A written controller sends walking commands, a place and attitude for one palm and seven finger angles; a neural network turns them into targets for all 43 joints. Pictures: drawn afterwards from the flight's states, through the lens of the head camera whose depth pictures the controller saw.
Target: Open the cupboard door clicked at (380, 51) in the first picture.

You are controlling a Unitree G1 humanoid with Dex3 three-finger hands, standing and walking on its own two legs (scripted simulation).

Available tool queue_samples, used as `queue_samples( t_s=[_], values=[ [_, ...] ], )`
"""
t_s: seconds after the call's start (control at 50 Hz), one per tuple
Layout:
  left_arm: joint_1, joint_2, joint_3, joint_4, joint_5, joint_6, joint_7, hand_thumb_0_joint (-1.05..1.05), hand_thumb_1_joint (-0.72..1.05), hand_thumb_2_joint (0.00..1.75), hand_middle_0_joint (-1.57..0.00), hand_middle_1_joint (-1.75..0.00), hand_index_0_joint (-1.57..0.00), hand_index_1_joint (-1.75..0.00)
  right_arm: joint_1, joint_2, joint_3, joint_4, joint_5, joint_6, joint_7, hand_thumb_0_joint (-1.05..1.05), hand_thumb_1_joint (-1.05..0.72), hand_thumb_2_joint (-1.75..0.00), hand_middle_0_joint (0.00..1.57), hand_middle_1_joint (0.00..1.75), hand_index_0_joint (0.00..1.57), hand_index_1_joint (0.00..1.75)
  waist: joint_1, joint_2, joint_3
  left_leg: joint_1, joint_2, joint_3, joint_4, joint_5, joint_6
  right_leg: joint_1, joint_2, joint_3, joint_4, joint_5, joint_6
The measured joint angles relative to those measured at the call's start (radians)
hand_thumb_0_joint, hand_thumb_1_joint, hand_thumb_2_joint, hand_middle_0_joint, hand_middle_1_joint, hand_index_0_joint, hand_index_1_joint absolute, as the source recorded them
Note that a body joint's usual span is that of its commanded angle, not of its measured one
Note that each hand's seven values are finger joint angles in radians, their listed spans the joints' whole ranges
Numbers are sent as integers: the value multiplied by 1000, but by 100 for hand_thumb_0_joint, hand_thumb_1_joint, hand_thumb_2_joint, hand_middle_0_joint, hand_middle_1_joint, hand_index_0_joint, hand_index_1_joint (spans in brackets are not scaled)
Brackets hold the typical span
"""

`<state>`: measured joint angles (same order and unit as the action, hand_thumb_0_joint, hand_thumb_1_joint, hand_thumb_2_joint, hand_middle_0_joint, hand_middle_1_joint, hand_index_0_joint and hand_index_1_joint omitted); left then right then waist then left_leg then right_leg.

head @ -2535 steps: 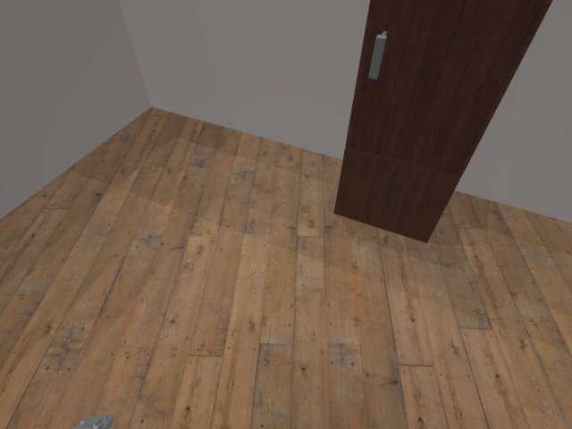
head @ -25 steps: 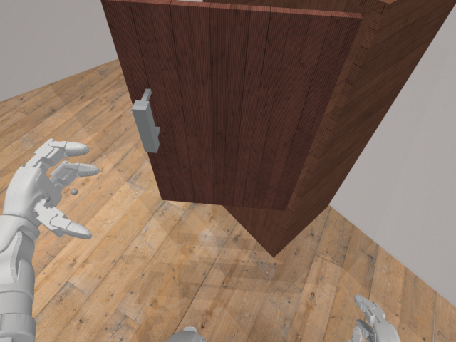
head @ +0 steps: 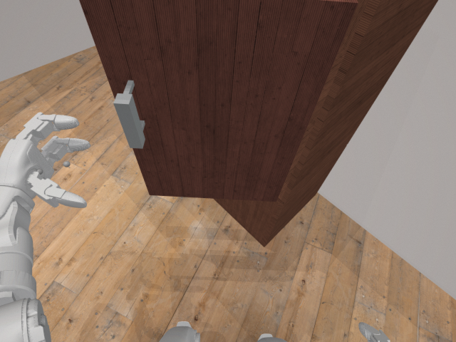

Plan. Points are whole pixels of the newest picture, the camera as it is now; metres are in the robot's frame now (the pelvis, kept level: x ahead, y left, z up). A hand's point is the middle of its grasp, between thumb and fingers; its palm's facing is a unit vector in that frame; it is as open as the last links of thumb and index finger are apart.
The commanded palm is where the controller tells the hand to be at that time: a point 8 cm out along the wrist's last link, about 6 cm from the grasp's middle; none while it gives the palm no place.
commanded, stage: move the hooked fingers beside the handle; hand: left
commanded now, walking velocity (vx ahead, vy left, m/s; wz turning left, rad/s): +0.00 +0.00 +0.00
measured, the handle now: (133, 114) +0.52 +0.20 +0.07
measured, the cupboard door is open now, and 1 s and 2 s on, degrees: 44 44 44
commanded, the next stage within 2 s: slide the fingers in behind the handle in 1.54 s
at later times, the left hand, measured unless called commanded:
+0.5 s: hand (78, 137) +0.44 +0.28 +0.08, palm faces -0.02 -1.00 +0.00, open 14.0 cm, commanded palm +0.43 +0.32 +0.08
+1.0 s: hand (94, 122) +0.49 +0.27 +0.07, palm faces -0.02 -1.00 -0.01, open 14.0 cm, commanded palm +0.47 +0.32 +0.08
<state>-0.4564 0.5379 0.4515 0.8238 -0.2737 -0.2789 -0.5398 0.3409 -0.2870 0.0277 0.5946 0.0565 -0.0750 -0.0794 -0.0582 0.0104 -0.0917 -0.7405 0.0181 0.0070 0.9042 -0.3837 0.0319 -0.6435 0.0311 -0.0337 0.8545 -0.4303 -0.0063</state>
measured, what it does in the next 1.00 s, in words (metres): stands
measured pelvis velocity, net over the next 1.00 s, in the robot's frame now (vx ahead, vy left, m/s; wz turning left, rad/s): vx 0.01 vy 0.01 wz -0.05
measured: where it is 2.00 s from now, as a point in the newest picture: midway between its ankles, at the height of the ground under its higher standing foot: outside the picture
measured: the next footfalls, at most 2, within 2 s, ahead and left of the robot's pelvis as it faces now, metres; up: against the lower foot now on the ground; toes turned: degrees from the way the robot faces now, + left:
none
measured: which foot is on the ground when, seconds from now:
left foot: down 0.00-1.00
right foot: down 0.00-1.00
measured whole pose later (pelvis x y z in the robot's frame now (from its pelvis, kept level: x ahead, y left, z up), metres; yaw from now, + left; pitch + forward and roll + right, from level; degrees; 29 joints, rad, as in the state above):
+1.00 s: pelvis +0.01 +0.01 -0.02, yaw -3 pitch +20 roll -4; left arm -0.81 0.71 0.52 1.16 -0.14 -0.31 -0.49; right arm 0.42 -0.29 0.04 0.59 0.03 0.07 -0.05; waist -0.16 0.01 -0.10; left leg -0.93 0.05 0.02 1.00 -0.43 0.04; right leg -0.83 0.06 -0.01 0.92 -0.45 0.00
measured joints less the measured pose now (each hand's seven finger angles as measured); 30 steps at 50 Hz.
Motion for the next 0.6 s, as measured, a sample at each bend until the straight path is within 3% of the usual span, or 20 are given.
queue_samples(
  t_s=[0.6],
  values=[
    [-299,129,35,303,89,-52,10,-1,-50,30,-30,-120,-30,-120,40,-6,9,14,-17,93,16,0,-90,-90,20,30,21,30,-62,-4,-5,-137,15,1,77,-25,6,-132,14,2,58,-12,6]
  ],
)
